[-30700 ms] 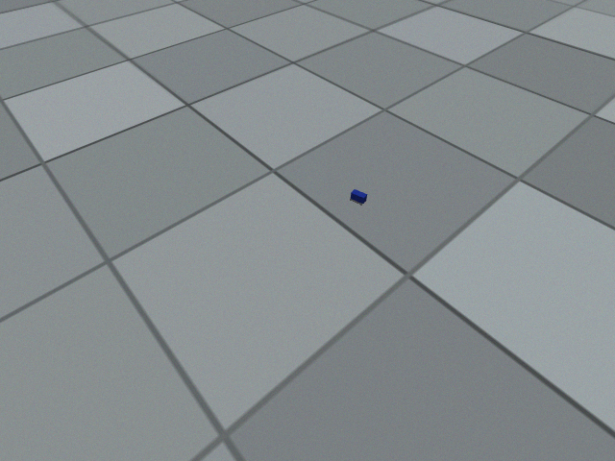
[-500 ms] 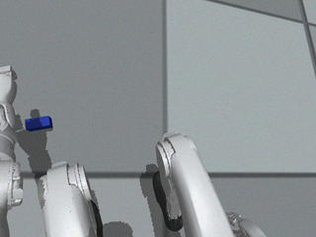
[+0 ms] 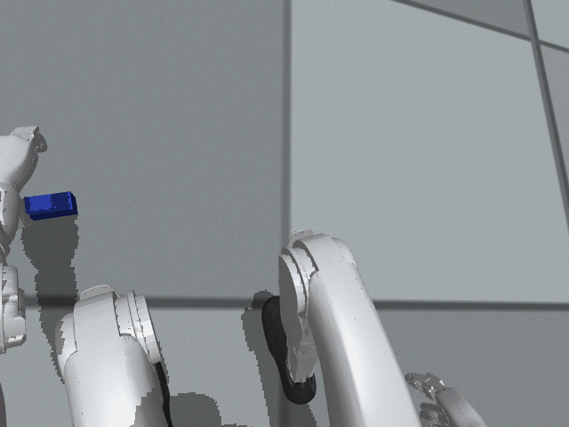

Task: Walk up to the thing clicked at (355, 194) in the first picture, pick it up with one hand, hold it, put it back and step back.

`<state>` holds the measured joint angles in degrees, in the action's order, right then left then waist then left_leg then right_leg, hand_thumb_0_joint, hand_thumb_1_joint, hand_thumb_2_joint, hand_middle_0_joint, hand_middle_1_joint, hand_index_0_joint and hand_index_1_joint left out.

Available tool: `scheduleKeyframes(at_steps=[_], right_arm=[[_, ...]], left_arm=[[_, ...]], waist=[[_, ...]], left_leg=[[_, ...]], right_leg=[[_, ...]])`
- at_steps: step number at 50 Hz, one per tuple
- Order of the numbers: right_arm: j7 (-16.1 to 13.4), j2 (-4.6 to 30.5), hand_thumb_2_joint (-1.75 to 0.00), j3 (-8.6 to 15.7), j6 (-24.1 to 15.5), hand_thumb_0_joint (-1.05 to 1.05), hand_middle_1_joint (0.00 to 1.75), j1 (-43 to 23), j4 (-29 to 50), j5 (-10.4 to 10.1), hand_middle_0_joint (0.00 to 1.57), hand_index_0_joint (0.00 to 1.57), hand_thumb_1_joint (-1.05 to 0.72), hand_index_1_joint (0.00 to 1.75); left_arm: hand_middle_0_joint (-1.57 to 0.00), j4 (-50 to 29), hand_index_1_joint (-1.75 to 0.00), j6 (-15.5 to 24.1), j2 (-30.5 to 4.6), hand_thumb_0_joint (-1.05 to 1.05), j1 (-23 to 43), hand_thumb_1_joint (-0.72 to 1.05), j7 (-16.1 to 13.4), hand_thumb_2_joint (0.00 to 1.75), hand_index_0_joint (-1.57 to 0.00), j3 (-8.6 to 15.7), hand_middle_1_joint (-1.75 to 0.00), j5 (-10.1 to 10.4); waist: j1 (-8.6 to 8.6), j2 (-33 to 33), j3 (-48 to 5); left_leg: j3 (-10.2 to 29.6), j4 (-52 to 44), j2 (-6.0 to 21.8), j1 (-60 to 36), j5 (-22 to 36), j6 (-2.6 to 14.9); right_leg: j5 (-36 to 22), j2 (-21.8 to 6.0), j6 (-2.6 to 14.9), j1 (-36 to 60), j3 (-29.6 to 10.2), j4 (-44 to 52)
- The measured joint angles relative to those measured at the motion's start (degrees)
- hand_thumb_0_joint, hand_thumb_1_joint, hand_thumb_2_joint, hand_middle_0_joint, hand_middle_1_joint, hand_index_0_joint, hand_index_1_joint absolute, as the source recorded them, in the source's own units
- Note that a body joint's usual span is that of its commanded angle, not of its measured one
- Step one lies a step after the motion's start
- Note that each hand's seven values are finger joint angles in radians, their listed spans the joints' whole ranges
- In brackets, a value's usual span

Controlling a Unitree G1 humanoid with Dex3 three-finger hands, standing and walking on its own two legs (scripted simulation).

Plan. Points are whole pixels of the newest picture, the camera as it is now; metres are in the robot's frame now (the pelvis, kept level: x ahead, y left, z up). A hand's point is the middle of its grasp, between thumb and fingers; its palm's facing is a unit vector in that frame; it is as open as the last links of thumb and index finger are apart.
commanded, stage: home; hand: left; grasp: from above
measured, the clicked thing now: (52, 206) +0.50 +0.24 -0.31
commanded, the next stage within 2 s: none
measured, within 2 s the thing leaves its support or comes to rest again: neither
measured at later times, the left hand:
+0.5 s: hand out of the picture +0.43 +0.26 -0.03, palm faces -0.37 -0.41 -0.84, open 8.6 cm
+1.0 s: hand out of the picture +0.28 +0.21 +0.18, palm faces -0.01 -0.92 -0.39, open 7.4 cm
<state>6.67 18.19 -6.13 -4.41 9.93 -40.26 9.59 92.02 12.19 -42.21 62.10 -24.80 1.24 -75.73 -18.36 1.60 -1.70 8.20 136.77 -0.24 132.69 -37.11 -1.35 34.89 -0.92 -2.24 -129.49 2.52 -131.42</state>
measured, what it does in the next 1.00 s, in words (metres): rises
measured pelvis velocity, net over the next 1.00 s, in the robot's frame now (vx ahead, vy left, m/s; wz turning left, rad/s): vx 0.04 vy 0.00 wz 0.10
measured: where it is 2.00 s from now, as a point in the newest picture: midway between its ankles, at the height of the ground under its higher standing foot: (228, 398)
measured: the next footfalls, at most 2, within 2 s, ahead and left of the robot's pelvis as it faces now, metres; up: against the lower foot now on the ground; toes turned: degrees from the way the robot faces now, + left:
none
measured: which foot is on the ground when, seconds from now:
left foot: down 0.00-1.00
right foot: down 0.00-1.00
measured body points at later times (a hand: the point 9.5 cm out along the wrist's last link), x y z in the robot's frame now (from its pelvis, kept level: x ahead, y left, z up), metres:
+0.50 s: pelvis +0.02 +0.01 +0.09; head +0.22 +0.04 +0.49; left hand +0.44 +0.28 +0.02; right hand +0.12 -0.26 -0.03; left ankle +0.09 +0.13 -0.30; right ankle +0.12 -0.13 -0.30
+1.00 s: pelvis +0.04 +0.00 +0.27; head +0.14 +0.03 +0.71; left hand +0.27 +0.26 +0.20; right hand +0.26 -0.21 +0.18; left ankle +0.08 +0.13 -0.30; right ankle +0.11 -0.13 -0.30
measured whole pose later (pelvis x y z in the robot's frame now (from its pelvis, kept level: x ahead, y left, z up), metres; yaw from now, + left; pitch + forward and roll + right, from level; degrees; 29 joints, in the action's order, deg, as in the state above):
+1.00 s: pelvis +0.04 +0.00 +0.27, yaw +5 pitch +23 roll -3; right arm -3.7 11.7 -2.4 -5.0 6.2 -31.4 -2.2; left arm 12.2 -17.7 -16.8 -4.4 -5.5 -0.7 -6.4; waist -3.8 -1.6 -10.9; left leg 4.0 87.1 1.7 76.2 -33.8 -1.0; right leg 32.2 -1.9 -1.6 -74.3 2.6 -83.7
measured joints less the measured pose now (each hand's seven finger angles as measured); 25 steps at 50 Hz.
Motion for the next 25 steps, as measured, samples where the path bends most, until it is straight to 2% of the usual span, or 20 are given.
scheduleKeyframes(at_steps=[2, 5, 8, 12, 14, 17, 22, 25], right_arm=[[0.3, -0.4, -0.89, -0.2, -0.5, 0.01, 0.29, 0.9, -0.3, 0.4, 0.2, 0.2, -0.9, 0.3], [1.0, -1.3, -0.89, -0.1, -0.6, 0.01, 0.29, 2.2, -0.8, 0.6, 0.2, 0.2, -0.9, 0.3], [1.7, -2.4, -0.89, 0.6, -0.1, 0.01, 0.29, 3.3, -1.3, -0.1, 0.2, 0.21, -0.9, 0.3], [2.5, -3.8, -0.89, 2.3, 1.2, 0.01, 0.3, 4.3, -1.5, -1.8, 0.21, 0.21, -0.9, 0.3], [2.8, -4.1, -0.89, 3.2, 2.2, 0.01, 0.3, 4.4, -1.2, -2.9, 0.21, 0.21, -0.9, 0.3], [2.8, -4.0, -0.89, 4.4, 3.8, 0.01, 0.3, 4.1, -0.2, -4.6, 0.21, 0.21, -0.9, 0.3], [1.5, -3.0, -0.9, 6.3, 5.7, 0.01, 0.3, 2.4, 2.1, -6.9, 0.21, 0.21, -0.9, 0.3], [0.3, -2.1, -0.9, 7.6, 6.1, 0.01, 0.3, 0.8, 3.3, -7.8, 0.21, 0.21, -0.9, 0.3]], left_arm=[[-0.37, -0.7, -0.71, -0.7, -1.2, 0.0, 0.4, -0.18, -1.1, 0.75, -0.37, 1.2, -0.71, -0.2], [-0.35, -3.8, -0.72, -2.3, -2.0, 0.0, -0.1, -0.18, -1.4, 0.77, -0.35, 2.4, -0.71, 0.9], [-0.33, -8.0, -0.73, -4.5, -1.2, 0.0, -1.5, -0.18, -0.6, 0.79, -0.33, 2.7, -0.72, 3.3], [-0.3, -14.4, -0.69, -7.2, 2.2, 0.0, -5.2, -0.1, 3.2, 0.84, -0.29, 3.0, -0.68, 7.5], [-0.29, -18.2, -0.66, -8.4, 4.2, 0.0, -7.9, -0.03, 5.4, 0.86, -0.28, 3.0, -0.64, 10.3], [-0.27, -25.9, -0.58, -9.9, 7.3, 0.0, -13.4, 0.12, 9.2, 0.87, -0.25, 2.9, -0.57, 15.6], [-0.24, -39.1, -0.45, -12.1, 11.7, 0.0, -23.2, 0.43, 15.8, 0.87, -0.23, 1.6, -0.44, 25.6], [-0.23, -46.1, -0.39, -13.2, 13.8, 0.0, -28.8, 0.6, 18.5, 0.88, -0.23, 0.7, -0.38, 31.2]], waist=[[-0.44, -0.1, 0.4], [-0.5, -0.7, 0.2], [0.21, -1.8, -0.6], [2.2, -3.6, -2.6], [3.53, -4.5, -3.6], [5.67, -5.7, -5.2], [9.14, -6.2, -7.5], [11.02, -5.7, -8.8]], left_leg=[[0.1, 0.9, -0.1, 1.2, -0.2, 0.05], [0.1, 1.8, -0.1, 2.5, -0.9, 0.21], [-0.1, 1.8, 0.0, 2.7, -1.8, 0.43], [-0.8, -0.2, 0.2, 1.1, -3.0, 0.68], [-1.2, -1.8, 0.4, -0.7, -3.6, 0.85], [-1.7, -4.9, 0.6, -4.1, -4.0, 1.06], [-2.4, -11.7, 0.9, -10.9, -3.5, 1.1], [-2.7, -15.9, 1.0, -15.2, -2.8, 1.04]], right_leg=[[0.2, 0.0, -0.01, -1.0, 0.0, -0.8], [0.9, 0.1, -0.2, -2.2, -0.1, -1.5], [1.7, 0.1, -0.54, -2.4, -0.3, -1.5], [3.0, -0.2, -0.62, -1.0, -0.7, 0.2], [3.6, -0.2, -0.8, 0.6, -0.9, 1.6], [4.0, -0.4, -0.95, 3.9, -1.0, 4.6], [3.6, -0.7, -0.65, 10.4, -1.0, 11.0], [3.0, -0.8, -0.43, 14.5, -0.9, 14.9]])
